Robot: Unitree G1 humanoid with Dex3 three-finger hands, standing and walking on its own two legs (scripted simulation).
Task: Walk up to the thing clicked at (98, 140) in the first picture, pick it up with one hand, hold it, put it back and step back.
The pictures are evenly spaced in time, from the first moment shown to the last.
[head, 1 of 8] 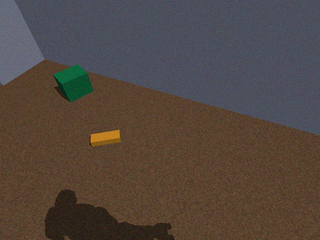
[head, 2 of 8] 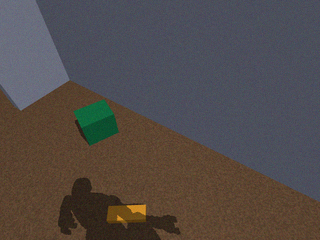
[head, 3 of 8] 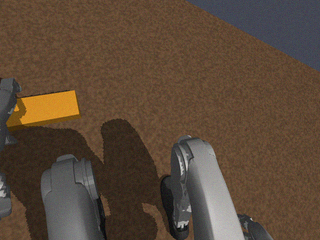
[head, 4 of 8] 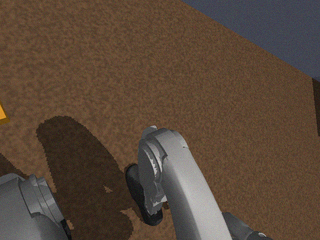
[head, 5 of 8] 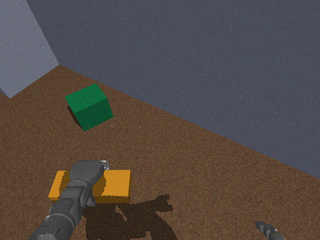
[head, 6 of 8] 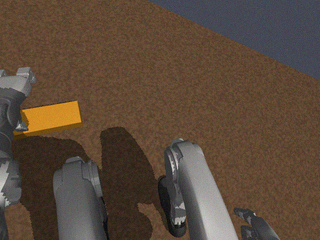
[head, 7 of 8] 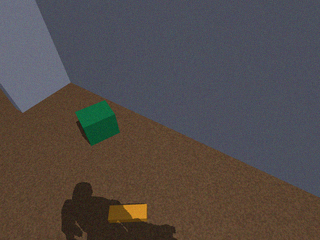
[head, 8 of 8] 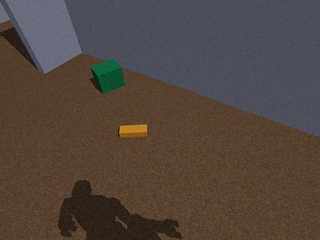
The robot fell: no
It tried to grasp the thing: yes
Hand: left
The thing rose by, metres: 0.68
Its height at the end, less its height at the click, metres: +0.00
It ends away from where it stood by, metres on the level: 0.01
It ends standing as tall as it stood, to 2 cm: yes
